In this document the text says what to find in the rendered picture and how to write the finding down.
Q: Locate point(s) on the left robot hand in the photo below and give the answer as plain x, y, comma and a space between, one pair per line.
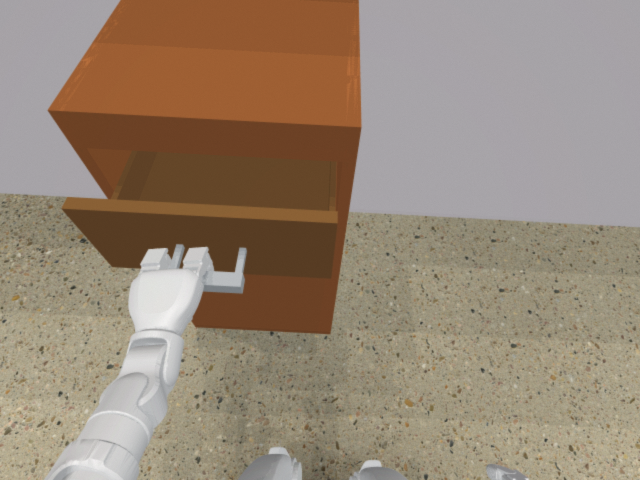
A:
163, 298

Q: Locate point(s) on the handle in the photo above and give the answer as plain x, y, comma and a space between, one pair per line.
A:
215, 281

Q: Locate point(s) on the left robot forearm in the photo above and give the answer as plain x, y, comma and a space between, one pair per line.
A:
117, 433

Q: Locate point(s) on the cabinet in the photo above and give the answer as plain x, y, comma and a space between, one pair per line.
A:
251, 78

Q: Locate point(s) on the drawer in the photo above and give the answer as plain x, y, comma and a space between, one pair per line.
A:
281, 210

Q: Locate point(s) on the robot left shin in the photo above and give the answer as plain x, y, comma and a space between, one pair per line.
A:
278, 450

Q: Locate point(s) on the left robot thigh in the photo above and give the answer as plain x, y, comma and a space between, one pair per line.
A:
273, 467

